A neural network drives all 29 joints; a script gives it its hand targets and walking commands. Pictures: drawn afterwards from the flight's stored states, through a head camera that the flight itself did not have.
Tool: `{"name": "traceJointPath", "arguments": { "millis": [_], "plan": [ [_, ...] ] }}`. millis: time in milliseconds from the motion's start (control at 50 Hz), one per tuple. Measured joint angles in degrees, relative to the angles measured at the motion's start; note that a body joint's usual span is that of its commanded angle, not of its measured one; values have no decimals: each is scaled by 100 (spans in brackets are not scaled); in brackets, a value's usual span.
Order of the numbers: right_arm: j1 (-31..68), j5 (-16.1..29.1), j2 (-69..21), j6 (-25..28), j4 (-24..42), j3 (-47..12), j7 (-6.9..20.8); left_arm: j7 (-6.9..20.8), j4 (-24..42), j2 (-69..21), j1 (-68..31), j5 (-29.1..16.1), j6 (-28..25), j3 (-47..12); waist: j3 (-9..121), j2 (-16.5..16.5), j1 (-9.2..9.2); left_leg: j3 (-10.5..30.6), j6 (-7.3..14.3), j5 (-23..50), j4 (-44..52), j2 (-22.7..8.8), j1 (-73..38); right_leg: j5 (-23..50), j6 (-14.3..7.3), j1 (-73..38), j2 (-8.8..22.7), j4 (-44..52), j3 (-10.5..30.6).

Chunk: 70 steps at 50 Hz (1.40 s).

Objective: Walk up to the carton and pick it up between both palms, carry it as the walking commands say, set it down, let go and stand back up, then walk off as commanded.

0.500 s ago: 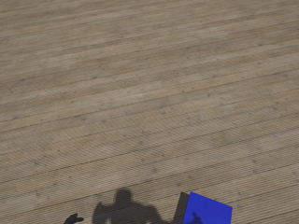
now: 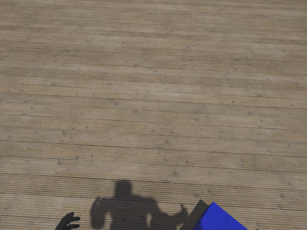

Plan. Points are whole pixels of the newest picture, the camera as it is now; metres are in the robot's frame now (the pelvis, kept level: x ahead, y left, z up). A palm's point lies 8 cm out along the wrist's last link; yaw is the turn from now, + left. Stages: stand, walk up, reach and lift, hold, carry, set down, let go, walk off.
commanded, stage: walk off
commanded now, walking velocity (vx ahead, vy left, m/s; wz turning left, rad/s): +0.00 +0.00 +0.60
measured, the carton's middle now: out of the picture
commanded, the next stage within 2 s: stand in 1.08 s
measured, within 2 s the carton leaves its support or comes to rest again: neither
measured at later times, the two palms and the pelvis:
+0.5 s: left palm out of the picture -0.03 +0.27 -0.11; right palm (237, 215) +0.19 -0.22 -0.11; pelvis -0.02 -0.02 -0.01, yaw +20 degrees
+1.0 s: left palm out of the picture -0.05 +0.28 -0.10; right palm (233, 219) +0.19 -0.21 -0.12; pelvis -0.03 -0.02 -0.01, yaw +35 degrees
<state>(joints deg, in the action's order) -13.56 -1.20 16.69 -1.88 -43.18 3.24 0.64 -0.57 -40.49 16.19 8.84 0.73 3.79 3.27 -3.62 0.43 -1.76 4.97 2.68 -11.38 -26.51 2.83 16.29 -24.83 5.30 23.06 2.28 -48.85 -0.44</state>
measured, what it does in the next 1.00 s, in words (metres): steps on the spot, turning left: right foot, then left foot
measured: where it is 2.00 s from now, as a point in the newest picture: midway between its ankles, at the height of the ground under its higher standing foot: outside the picture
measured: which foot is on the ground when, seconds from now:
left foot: down 0.00-0.12, up 0.14-0.52, down 0.54-1.00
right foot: up 0.00-0.10, down 0.12-0.54, up 0.56-1.00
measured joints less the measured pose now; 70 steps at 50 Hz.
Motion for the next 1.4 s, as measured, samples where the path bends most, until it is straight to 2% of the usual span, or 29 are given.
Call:
{"name": "traceJointPath", "arguments": {
  "millis": [80, 120, 140, 180, 200, 260, 300, 360, 400, 500, 540, 560, 600, 640, 720, 780, 920, 960, 1000, 1020, 1040, 1080, 1140, 1180, 1260, 1340, 1380, 1400],
  "plan": [
    [-91, -7, 56, -51, -83, 54, 37, -51, 110, -85, -184, -71, -87, -56, -12, -135, -110, 254, -105, 10, -146, 98, 153, 80, -87, -446, -223, 981, 28],
    [-134, 36, 78, -64, -109, 72, 36, -95, 160, -107, -184, -47, -167, -81, 23, -173, -101, 365, -196, -38, -322, 184, 274, 573, -196, -845, -259, 1912, -41],
    [-130, 71, 89, -65, -114, 92, 26, -116, 160, -126, -163, -9, -202, -91, 10, -227, -101, 409, -257, -292, -582, 208, 379, 976, -356, -900, -259, 2059, -111],
    [-119, 13, 92, -98, -126, 129, 4, -106, 140, -149, -65, 39, -211, -124, 21, -288, -102, 219, -389, -1185, -1580, 213, 726, 959, -593, -907, -175, 1950, -271],
    [-109, -18, 106, -117, -122, 149, 18, -95, 127, -164, -2, 52, -216, -132, 25, -305, -90, 102, -437, -1354, -2122, 195, 889, 902, -644, -959, -114, 1977, -338],
    [-92, -24, 165, -157, -120, 203, 120, -108, 98, -209, 121, 75, -229, -148, 26, -344, -35, -133, -618, -1244, -3324, 30, 1200, 900, -650, -1129, 42, 2170, -540],
    [-85, 7, 181, -183, -139, 214, 172, -121, 94, -225, 154, 84, -255, -151, 22, -326, 26, -237, -749, -1145, -3605, -118, 1233, 931, -639, -1192, 136, 2245, -670],
    [-4, 35, 159, -229, -131, 200, 215, -125, 73, -230, 214, 93, -300, -149, -4, -258, 114, -378, -878, -1143, -3357, -303, 1091, 918, -608, -1220, 281, 2243, -863],
    [113, 48, 117, -251, -80, 169, 237, -105, 34, -206, 274, 98, -320, -133, -39, -192, 172, -507, -891, -1235, -2906, -400, 911, 872, -577, -1199, 378, 2162, -986],
    [516, 72, 0, -233, 132, 80, 252, -7, -127, -24, 463, 81, -304, -29, -111, 14, 319, -860, -720, -1313, -1509, -413, 283, 626, -426, -1052, 645, 1696, -1306],
    [623, 3, -8, -148, 223, 61, 214, 25, -169, 94, 594, 29, -274, 22, -70, 106, 342, -949, -569, -696, -596, -328, -97, 423, -311, -882, 795, 1281, -1412],
    [668, -19, -29, -89, 237, 54, 181, 45, -190, 155, 613, 18, -234, 57, -88, 201, 361, -931, -394, -568, -600, -242, -46, 30, -212, -692, 862, 824, -1311],
    [659, 25, -39, 1, 253, 16, 126, 28, -201, 200, 629, 37, -99, 85, -99, 250, 393, -837, -114, -600, -741, -203, 50, -623, -66, -226, 676, -265, -860],
    [568, 50, -45, 13, 228, -8, 48, 23, -189, 198, 593, 16, -35, 74, -106, 243, 379, -717, -15, -531, -565, -200, -33, -518, -8, 100, 509, -911, -597],
    [401, 60, -46, -17, 161, -36, -37, 53, -129, 159, 434, 58, -18, 50, -92, 192, 267, -463, 12, -227, -151, -145, -148, 120, 53, 478, 395, -1222, -305],
    [267, 50, -47, 6, 115, -44, -27, 50, -83, 122, 308, 59, 8, 47, -48, 145, 185, -288, 19, -116, -38, -90, -135, 296, 63, 516, 319, -982, -146],
    [-23, -20, 15, -34, 18, 16, 36, -1, 62, -23, -17, -11, -12, -17, 8, -50, -39, 138, -56, -58, -162, 44, 79, 112, -21, 74, -19, 254, 18],
    [-60, -24, 43, -60, -23, 47, 58, -27, 107, -69, -91, -44, -59, -47, 11, -119, -88, 269, -119, -67, -249, 90, 158, 132, -74, -195, -147, 746, 9],
    [-100, 14, 65, -72, -57, 70, 58, -71, 155, -105, -111, -41, -135, -75, 38, -169, -91, 395, -208, -106, -395, 162, 261, 492, -140, -629, -232, 1627, -54],
    [-115, 41, 87, -68, -59, 84, 45, -101, 174, -127, -91, -8, -186, -87, 49, -219, -71, 449, -258, -170, -555, 190, 345, 776, -253, -774, -241, 1964, -107],
    [-98, 55, 94, -74, -81, 108, 21, -111, 163, -154, -68, 21, -206, -105, 39, -286, -71, 465, -308, -603, -888, 208, 479, 917, -410, -760, -245, 1933, -182],
    [-79, -19, 97, -104, -95, 139, 17, -95, 146, -175, 15, 54, -217, -134, 31, -318, -63, 199, -415, -1279, -1930, 215, 835, 943, -612, -806, -134, 1906, -329],
    [-51, -39, 155, -139, -95, 190, 113, -94, 108, -219, 140, 78, -242, -149, 23, -348, 5, -52, -562, -1246, -3195, 109, 1162, 1001, -656, -983, 27, 2121, -501],
    [-34, -14, 170, -156, -119, 193, 158, -103, 79, -233, 188, 82, -270, -150, 28, -328, 73, -102, -670, -1179, -3519, 17, 1180, 1043, -650, -1044, 113, 2214, -585],
    [92, 34, 104, -197, -156, 136, 158, -89, -26, -233, 298, 89, -331, -149, 19, -228, 205, -151, -791, -1280, -2911, -122, 794, 1035, -622, -1052, 258, 2200, -698],
    [343, 80, -48, -208, -134, 15, 115, -12, -204, -152, 431, 89, -313, -114, -12, -93, 337, -399, -696, -1429, -1587, -213, 134, 914, -568, -937, 345, 1933, -771],
    [454, 66, -118, -148, -131, -46, 81, 25, -306, -92, 532, 54, -277, -82, 0, -39, 366, -533, -582, -803, -516, -219, -323, 826, -509, -845, 358, 1734, -811],
    [492, 23, -160, -92, -146, -74, 58, 48, -353, -56, 586, 32, -266, -64, 6, 9, 373, -552, -434, -344, -108, -206, -478, 764, -466, -783, 378, 1597, -822]
  ]
}}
